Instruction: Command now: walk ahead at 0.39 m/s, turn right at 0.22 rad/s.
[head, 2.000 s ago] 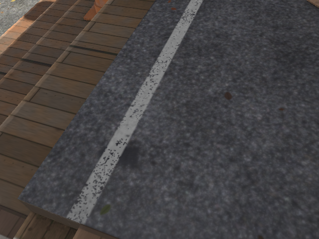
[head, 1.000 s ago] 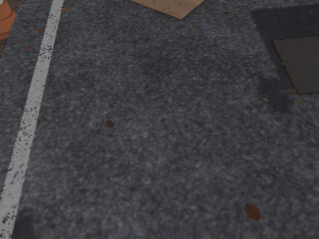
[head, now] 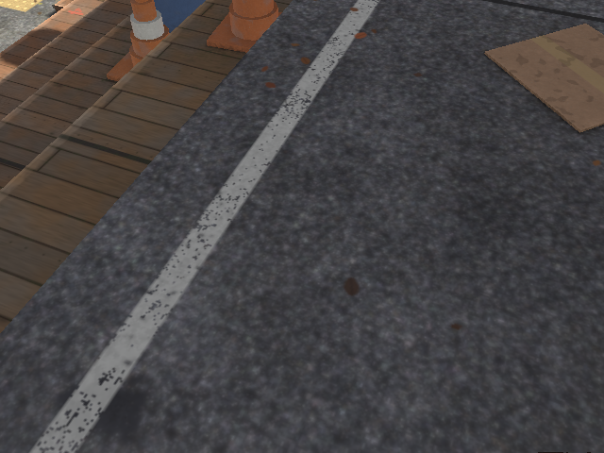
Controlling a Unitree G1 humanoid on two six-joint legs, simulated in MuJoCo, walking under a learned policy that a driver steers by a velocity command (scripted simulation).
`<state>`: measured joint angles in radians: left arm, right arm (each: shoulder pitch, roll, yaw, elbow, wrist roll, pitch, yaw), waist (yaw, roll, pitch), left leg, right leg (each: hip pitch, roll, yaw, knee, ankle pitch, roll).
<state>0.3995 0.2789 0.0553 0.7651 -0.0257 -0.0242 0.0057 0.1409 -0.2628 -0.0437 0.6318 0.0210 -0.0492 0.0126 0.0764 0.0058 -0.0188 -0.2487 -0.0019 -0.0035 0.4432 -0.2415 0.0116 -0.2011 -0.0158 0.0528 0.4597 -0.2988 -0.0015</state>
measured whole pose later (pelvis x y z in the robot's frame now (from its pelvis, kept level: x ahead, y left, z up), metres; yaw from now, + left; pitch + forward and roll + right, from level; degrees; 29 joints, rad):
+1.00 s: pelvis +0.51 -0.11 -0.02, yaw -15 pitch +2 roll -2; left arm 0.33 0.32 0.06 0.80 0.00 -0.04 0.00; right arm 0.13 -0.28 -0.02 0.66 0.02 -0.08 0.06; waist 0.05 0.02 0.02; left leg -0.52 0.01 0.02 0.54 -0.07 0.07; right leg 0.07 0.05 -0.03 0.38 -0.46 -0.03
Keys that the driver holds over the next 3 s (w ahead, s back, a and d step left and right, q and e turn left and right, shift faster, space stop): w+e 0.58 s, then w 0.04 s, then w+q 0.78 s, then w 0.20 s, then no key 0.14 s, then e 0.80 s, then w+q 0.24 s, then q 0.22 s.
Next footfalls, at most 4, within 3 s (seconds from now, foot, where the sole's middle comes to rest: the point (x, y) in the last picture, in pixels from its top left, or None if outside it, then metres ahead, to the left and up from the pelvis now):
0.44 right None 0.34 -0.17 -0.78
1.00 left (367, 376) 0.70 -0.06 -0.78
1.48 right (454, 294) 0.95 -0.29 -0.78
1.90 left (363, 239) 1.12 -0.05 -0.78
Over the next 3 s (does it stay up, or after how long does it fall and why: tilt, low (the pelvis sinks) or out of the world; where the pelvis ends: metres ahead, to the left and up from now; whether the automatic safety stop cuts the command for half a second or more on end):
stays up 1.09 -0.18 0.01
